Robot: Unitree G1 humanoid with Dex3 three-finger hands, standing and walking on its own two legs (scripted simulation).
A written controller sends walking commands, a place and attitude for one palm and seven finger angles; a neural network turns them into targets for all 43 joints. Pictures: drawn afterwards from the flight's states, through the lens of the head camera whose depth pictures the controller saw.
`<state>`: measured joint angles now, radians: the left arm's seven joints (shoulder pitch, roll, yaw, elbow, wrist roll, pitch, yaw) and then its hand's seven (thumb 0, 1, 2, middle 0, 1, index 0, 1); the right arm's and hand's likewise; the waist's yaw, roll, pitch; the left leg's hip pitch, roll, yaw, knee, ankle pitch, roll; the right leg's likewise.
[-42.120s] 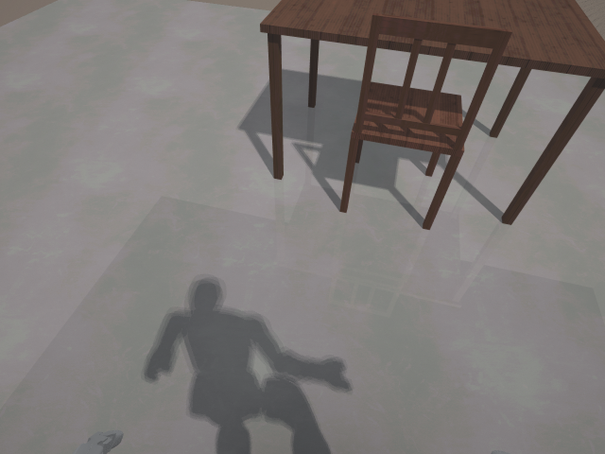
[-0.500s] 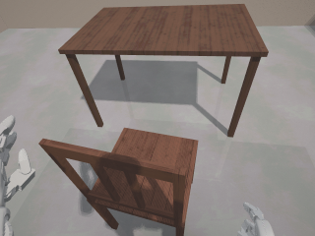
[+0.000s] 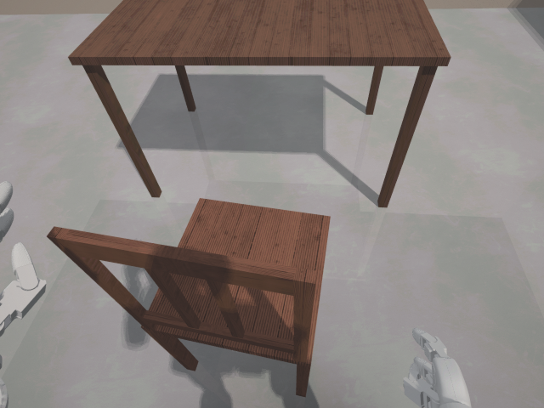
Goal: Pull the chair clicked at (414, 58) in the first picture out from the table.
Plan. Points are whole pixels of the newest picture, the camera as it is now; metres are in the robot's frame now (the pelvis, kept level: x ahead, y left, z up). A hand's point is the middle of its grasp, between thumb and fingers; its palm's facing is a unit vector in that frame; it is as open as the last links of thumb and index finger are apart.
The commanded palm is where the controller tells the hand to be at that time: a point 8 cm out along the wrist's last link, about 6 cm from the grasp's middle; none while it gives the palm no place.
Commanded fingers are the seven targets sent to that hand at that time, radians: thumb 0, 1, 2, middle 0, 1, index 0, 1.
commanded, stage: step back with the hand held close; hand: left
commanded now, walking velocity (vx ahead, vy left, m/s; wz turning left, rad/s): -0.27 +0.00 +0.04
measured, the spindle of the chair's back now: (177, 299) +0.30 +0.22 -0.11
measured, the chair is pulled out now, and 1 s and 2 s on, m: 0.65 0.65 0.65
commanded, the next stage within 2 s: none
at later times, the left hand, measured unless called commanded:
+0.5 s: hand (13, 345) +0.15 +0.26 +0.16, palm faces +0.50 -0.73 -0.46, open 7.4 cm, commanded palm +0.09 +0.29 +0.18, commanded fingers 0.00 0.90 0.90 -0.20 -0.30 -0.20 -0.30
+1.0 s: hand (0, 348) +0.14 +0.26 +0.16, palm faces +0.51 -0.70 -0.50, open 7.4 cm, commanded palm +0.07 +0.30 +0.18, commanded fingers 0.00 0.90 0.90 -0.20 -0.30 -0.20 -0.30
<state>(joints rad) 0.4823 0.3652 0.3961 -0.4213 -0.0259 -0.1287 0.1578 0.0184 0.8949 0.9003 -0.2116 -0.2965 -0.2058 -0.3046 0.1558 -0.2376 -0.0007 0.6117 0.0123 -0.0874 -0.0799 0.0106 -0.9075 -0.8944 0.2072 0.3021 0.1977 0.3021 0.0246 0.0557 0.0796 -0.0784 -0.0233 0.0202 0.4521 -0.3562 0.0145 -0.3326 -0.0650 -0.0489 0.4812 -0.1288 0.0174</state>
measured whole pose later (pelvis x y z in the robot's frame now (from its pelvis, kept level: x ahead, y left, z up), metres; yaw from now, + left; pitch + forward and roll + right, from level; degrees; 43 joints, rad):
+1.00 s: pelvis -0.06 -0.01 -0.01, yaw +2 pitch +1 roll +1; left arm 0.49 0.39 0.43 -0.51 0.02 -0.20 0.20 0.02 0.89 0.90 -0.22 -0.30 -0.21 -0.31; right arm 0.20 -0.22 -0.02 0.62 0.00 -0.09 -0.07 0.01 -0.91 -0.89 0.21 0.30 0.20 0.30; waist 0.02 -0.02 0.04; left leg -0.31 -0.04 0.00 0.65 -0.36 0.02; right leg -0.49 -0.07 -0.04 0.55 -0.07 0.01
